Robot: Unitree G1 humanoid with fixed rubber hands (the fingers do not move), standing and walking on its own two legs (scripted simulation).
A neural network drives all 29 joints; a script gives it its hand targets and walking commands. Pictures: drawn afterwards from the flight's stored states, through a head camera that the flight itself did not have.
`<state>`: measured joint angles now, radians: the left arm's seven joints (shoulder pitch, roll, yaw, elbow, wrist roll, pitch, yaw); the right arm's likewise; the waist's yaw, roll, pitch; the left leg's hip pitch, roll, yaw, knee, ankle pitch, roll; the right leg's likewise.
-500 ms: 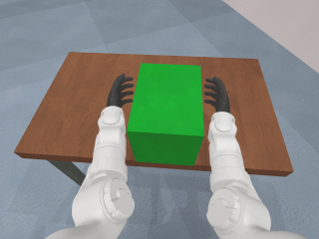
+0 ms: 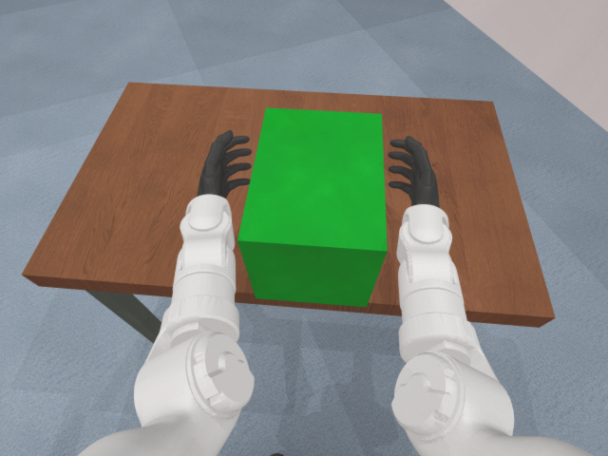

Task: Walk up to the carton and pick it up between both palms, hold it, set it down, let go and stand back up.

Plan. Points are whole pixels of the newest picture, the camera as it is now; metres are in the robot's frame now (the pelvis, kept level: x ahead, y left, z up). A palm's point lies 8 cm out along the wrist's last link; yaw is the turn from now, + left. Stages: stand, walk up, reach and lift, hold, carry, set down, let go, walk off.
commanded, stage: set down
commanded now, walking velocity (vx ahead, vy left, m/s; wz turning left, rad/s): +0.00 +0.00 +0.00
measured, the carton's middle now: (316, 208) +0.47 +0.00 -0.01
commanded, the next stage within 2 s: none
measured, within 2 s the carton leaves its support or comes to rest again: neither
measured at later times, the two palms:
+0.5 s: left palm (215, 192) +0.44 +0.14 +0.08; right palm (420, 201) +0.42 -0.13 +0.07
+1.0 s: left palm (217, 212) +0.44 +0.14 +0.04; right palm (416, 208) +0.43 -0.13 +0.05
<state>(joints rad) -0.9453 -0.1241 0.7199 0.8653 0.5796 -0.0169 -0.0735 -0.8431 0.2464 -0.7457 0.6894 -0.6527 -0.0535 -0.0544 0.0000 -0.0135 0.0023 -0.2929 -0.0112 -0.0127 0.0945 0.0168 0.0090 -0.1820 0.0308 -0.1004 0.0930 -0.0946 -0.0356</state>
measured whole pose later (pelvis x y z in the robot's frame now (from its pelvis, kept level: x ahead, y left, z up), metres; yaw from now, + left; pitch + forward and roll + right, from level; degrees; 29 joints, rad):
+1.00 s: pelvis -0.01 +0.00 +0.00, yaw -2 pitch +17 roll +0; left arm -0.91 -0.03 0.63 1.00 0.46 -0.13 -0.01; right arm -0.87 0.16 -0.61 0.84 -0.47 -0.07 -0.06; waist 0.00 -0.03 -0.08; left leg -0.46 0.00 0.02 0.14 0.01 0.02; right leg -0.37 0.04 -0.06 0.16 -0.09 -0.04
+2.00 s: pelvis -0.04 +0.02 -0.02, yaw -5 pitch +19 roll -2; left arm -1.32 0.38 -0.09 1.43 -0.36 0.01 0.09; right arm -1.31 -0.31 0.00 1.38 0.27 0.09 -0.06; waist 0.01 0.01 -0.26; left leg -0.67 0.02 0.03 0.38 -0.05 0.03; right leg -0.56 0.04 -0.04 0.34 -0.12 -0.02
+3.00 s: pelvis -0.03 +0.02 +0.00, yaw -6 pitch +2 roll -1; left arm -0.35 0.20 0.03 0.78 -0.17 -0.16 0.06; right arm -0.38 -0.16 -0.02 0.81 0.21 -0.10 -0.08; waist 0.03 -0.03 -0.04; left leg -0.26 0.01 0.03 0.33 -0.10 0.02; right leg -0.15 0.04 -0.01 0.25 -0.13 -0.02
